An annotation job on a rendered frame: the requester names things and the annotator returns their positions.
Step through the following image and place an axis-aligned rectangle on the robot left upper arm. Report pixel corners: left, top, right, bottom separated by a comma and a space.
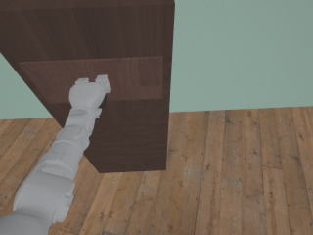
0, 170, 76, 235

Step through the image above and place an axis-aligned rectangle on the left robot hand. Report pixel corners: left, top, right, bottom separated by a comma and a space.
68, 74, 111, 118

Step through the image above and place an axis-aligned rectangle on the cabinet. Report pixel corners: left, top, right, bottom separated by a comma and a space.
0, 0, 175, 173

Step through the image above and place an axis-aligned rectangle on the drawer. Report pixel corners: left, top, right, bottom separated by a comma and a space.
20, 56, 163, 103

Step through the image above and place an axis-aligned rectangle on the handle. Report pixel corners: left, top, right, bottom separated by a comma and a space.
98, 94, 107, 109

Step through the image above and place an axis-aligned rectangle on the robot left forearm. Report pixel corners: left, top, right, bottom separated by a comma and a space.
13, 106, 96, 212

